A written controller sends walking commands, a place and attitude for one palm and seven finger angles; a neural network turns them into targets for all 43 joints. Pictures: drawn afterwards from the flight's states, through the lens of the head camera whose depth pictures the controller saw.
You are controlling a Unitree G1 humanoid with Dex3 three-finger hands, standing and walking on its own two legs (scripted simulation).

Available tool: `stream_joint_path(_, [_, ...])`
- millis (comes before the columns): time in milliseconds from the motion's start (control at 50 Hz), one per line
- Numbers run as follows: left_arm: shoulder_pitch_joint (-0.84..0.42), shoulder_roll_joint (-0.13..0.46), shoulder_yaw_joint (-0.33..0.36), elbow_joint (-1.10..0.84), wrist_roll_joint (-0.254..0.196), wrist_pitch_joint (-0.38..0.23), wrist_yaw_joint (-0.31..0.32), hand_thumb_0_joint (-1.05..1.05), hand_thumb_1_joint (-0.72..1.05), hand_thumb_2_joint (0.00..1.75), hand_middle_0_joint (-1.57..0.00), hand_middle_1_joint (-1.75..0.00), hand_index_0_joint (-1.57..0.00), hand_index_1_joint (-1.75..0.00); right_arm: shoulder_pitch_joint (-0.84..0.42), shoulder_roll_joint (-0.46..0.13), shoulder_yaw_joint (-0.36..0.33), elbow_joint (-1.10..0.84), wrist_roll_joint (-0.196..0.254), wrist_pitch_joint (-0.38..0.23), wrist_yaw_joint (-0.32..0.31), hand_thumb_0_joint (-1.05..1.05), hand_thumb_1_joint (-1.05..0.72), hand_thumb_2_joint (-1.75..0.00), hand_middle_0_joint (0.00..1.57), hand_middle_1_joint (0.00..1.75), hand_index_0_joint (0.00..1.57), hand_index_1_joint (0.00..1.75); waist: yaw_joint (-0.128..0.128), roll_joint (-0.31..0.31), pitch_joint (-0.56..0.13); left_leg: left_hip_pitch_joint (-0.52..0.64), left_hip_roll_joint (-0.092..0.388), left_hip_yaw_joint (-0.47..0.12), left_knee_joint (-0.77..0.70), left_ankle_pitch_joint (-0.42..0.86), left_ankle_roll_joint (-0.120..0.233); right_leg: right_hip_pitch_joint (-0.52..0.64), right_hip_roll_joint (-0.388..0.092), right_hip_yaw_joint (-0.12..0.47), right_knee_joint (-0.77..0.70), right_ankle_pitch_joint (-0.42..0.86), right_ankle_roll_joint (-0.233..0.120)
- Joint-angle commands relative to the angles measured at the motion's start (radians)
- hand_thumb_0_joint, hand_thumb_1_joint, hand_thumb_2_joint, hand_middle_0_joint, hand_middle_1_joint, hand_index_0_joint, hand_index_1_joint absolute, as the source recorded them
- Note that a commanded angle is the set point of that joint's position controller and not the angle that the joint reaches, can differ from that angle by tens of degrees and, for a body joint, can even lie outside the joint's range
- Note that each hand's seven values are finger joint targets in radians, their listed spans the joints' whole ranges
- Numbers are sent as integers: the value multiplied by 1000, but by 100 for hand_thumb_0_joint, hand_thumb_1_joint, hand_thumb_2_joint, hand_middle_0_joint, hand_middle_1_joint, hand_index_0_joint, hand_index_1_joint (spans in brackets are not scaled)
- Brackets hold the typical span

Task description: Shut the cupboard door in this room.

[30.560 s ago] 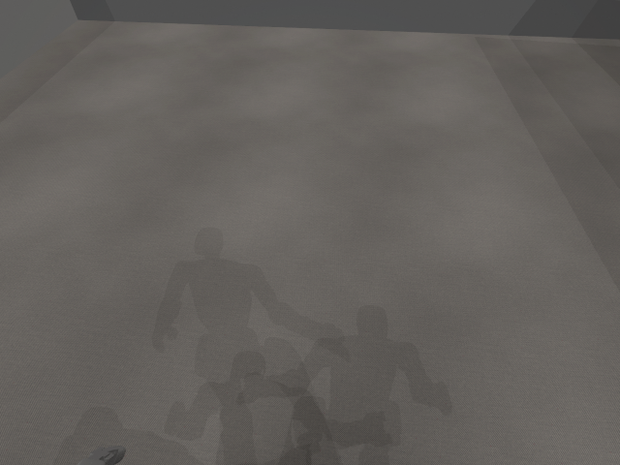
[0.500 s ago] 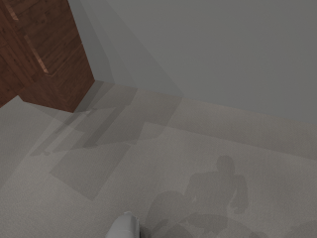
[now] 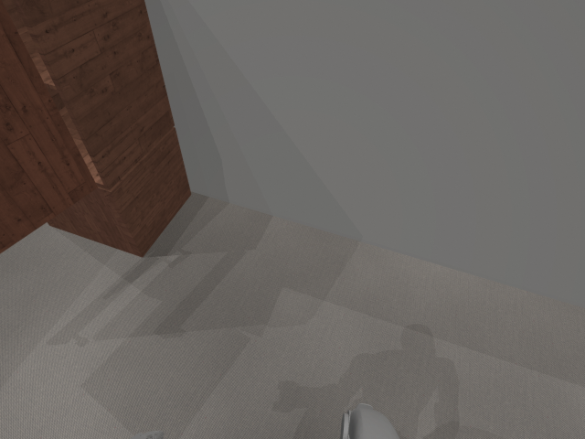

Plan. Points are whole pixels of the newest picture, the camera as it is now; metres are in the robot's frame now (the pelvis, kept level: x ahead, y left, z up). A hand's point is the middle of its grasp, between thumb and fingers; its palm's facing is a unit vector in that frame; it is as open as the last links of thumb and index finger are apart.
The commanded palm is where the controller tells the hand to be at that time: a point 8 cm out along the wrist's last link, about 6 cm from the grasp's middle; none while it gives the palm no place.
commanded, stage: walk to a spot facing it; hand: left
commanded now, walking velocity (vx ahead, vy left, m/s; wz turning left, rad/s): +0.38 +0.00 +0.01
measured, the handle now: out of the picture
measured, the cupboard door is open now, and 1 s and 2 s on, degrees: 77 77 77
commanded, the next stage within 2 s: turn to face it in 0.44 s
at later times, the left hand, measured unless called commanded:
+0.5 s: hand (217, 404) +0.21 +0.13 -0.17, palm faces +0.17 -0.96 -0.23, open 7.2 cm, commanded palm none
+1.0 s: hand (171, 335) +0.31 +0.23 -0.17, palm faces +0.42 -0.87 -0.24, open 7.4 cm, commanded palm none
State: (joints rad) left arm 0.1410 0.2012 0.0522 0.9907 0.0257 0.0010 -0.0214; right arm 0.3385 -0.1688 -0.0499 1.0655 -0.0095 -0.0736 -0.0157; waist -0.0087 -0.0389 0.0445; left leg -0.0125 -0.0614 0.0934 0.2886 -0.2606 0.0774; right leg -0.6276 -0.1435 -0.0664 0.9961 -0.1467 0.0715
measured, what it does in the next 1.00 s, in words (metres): walks ahead, turning left: right foot, then left foot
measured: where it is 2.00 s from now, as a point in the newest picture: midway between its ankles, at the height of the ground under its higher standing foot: (305, 422)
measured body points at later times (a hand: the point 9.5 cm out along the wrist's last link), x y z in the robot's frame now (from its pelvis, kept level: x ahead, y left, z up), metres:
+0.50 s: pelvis +0.21 -0.06 +0.00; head +0.23 -0.07 +0.45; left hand +0.20 +0.18 -0.15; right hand +0.28 -0.30 -0.16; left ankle +0.26 +0.09 -0.67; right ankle +0.21 -0.15 -0.74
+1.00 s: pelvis +0.30 +0.00 -0.01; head +0.33 +0.03 +0.44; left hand +0.29 +0.28 -0.15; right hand +0.49 -0.19 -0.14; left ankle +0.33 +0.09 -0.74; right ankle +0.38 -0.16 -0.67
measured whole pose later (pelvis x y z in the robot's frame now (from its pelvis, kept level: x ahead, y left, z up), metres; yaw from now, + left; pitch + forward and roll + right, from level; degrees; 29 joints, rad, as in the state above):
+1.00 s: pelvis +0.30 +0.00 -0.01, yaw +23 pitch +0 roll -1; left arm 0.15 0.25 0.08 0.91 0.02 0.03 0.01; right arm 0.14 -0.19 -0.05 0.92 -0.02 0.02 0.01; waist 0.01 -0.01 0.07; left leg -0.32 -0.04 0.01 0.49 -0.16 0.07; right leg -0.51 -0.12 -0.01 1.05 -0.36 0.10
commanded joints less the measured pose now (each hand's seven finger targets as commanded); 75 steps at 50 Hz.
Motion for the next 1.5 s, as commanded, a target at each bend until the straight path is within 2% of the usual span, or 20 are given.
stream_joint_path(0, [-128,43,0,-101,-5,-26,-10,0,90,90,-20,-30,-20,-30,119,-132,-25,-4,-8,-20,-10,0,-90,-90,20,30,20,30,-42,115,75,77,327,-167,-81,455,95,-87,-6,6,-175,2,-25])
stream_joint_path(100, [-109,45,1,-103,-9,-44,-9,0,90,90,-20,-30,-20,-30,129,-152,-25,31,-14,-10,-12,0,-90,-90,20,30,20,30,-18,132,57,55,319,-135,38,702,71,157,72,-60,-372,-76,-85])
stream_joint_path(140, [151,86,16,-25,-3,-61,-2,0,90,90,-20,-30,-20,-30,102,-159,-26,35,-6,-9,-10,0,-90,-90,20,30,20,30,102,78,-67,-23,260,-94,319,792,23,491,113,-82,-493,13,-107])
stream_joint_path(160, [324,171,37,28,7,-75,10,0,90,90,-20,-30,-20,-30,102,-131,-22,23,5,-12,0,0,-90,-90,20,30,20,30,166,-45,-185,-236,184,-47,595,545,-16,784,-51,90,-502,69,-158])
stream_joint_path(180, [432,264,56,67,-1,-73,23,0,90,90,-20,-30,-20,-30,136,-73,-13,-4,15,-15,3,0,-90,-90,20,30,20,30,156,-241,-280,-493,18,-30,906,-230,-55,946,-329,501,-593,243,-263])
stream_joint_path(200, [364,271,57,55,-16,-70,21,0,90,90,-20,-30,-20,-30,106,-89,-18,-6,18,-1,3,0,-90,-90,20,30,20,30,136,-144,-243,-518,63,-130,1056,-285,-37,816,-371,533,-684,45,-301])
stream_joint_path(260, [126,114,22,1,-11,-75,30,0,90,90,-20,-30,-20,-30,13,-44,-21,-10,-6,32,21,0,-90,-90,20,30,20,30,40,-35,18,-546,172,-154,1042,-48,-44,418,-254,286,-789,-226,-195])
stream_joint_path(340, [125,56,15,12,0,-91,36,0,90,90,-20,-30,-20,-30,63,-13,-21,1,-15,67,31,0,-90,-90,20,30,20,30,-19,-64,3,-519,186,-110,917,12,-88,346,-190,44,-802,-44,-160])
stream_joint_path(560, [222,140,22,30,-2,-75,40,0,90,90,-20,-30,-20,-30,-259,-41,-1,-152,-12,68,64,0,-90,-90,20,30,20,30,45,-89,25,-507,156,19,431,34,-94,571,-219,-147,-665,403,-152])
stream_joint_path(620, [210,179,34,20,-3,-62,42,0,90,90,-20,-30,-20,-30,-199,-93,-10,-160,-16,65,55,0,-90,-90,20,30,20,30,0,-76,-52,-339,108,43,302,32,-73,606,-236,-178,-454,578,-123])
stream_joint_path(640, [194,193,37,4,-9,-58,41,0,90,90,-20,-30,-20,-30,-99,-138,-23,-142,-21,61,49,0,-90,-90,20,30,20,30,-57,-31,-125,-156,87,46,195,171,-62,544,-205,-213,-262,542,-84])
stream_joint_path(680, [197,116,19,-70,-29,-51,29,0,90,90,-20,-30,-20,-30,57,-348,-65,-123,-11,56,30,0,-90,-90,20,30,20,30,-102,374,-306,232,514,-468,188,1055,170,98,33,-137,233,-538,15])
stream_joint_path(720, [108,110,20,-87,-25,-26,49,0,90,90,-20,-30,-20,-30,-10,-322,-63,-141,2,60,10,0,-90,-90,20,30,20,30,-78,198,-268,114,490,-423,148,777,180,19,8,15,302,-466,14])
stream_joint_path(860, [162,104,42,-76,-5,25,32,0,90,90,-20,-30,-20,-30,-215,-218,-44,-216,-8,67,17,0,-90,-90,20,30,20,30,24,168,-84,-262,278,-274,-17,177,70,145,11,35,138,-199,30])
stream_joint_path(1060, [-10,107,32,-188,-15,21,42,0,90,90,-20,-30,-20,-30,-113,-230,-75,-201,-17,87,15,0,-90,-90,20,30,20,30,-26,167,-105,-172,274,-461,58,279,113,165,77,59,-143,-300,21])
stream_joint_path(1140, [75,116,33,-179,-25,9,47,0,90,90,-20,-30,-20,-30,-152,-224,-77,-215,-12,97,16,0,-90,-90,20,30,20,30,19,167,-133,-299,215,-485,137,326,68,419,118,41,-450,-186,-3])
stream_joint_path(1160, [116,138,37,-171,-23,1,50,0,90,90,-20,-30,-20,-30,-160,-202,-75,-220,-5,97,19,0,-90,-90,20,30,20,30,41,119,-152,-372,168,-457,202,255,21,543,82,66,-614,-100,-17])
stream_joint_path(1200, [114,264,51,-189,-2,-4,58,0,90,90,-20,-30,-20,-30,-153,-130,-66,-254,-1,96,28,0,-90,-90,20,30,20,30,47,-233,-118,-629,-41,-161,591,-289,-113,611,-347,401,-743,7,-196])
stream_joint_path(1280, [-25,150,27,-216,-11,-14,57,0,90,90,-20,-30,-20,-30,-110,-141,-70,-186,-15,131,41,0,-90,-90,20,30,20,30,-33,-89,7,-583,61,-168,964,-127,-130,404,-195,126,-680,155,-177])
stream_joint_path(1480, [168,209,43,-130,0,-9,50,0,90,90,-20,-30,-20,-30,-251,-123,-34,-202,-6,130,41,0,-90,-90,20,30,20,30,57,-156,-57,-492,83,-51,635,-196,-158,601,-213,-9,-601,418,-191])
